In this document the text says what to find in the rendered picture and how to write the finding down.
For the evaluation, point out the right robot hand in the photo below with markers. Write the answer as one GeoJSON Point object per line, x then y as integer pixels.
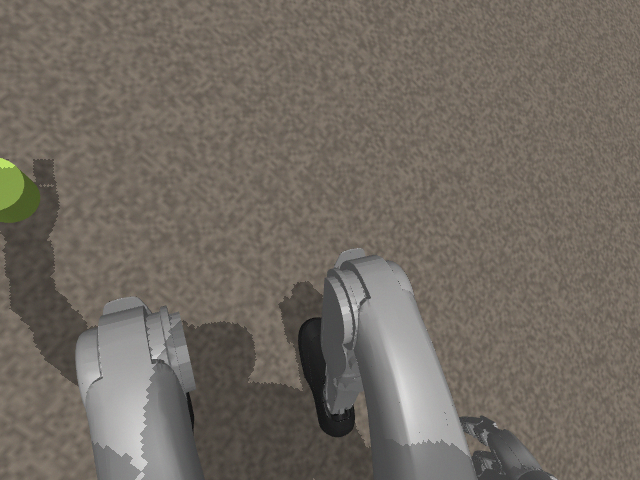
{"type": "Point", "coordinates": [509, 458]}

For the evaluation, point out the right robot foot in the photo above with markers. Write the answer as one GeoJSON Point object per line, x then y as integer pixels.
{"type": "Point", "coordinates": [314, 365]}

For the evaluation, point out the tin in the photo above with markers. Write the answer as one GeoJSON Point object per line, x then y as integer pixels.
{"type": "Point", "coordinates": [19, 195]}

